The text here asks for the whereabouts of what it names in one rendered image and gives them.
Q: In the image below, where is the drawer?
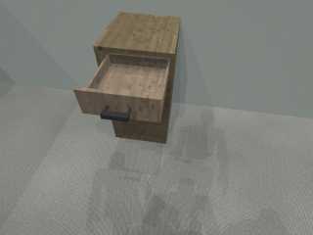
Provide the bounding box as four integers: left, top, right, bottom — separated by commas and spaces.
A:
73, 53, 170, 123

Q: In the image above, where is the handle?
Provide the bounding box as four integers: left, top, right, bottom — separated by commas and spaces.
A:
100, 105, 131, 122

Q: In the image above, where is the cabinet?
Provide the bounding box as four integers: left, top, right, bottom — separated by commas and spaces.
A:
93, 12, 181, 144

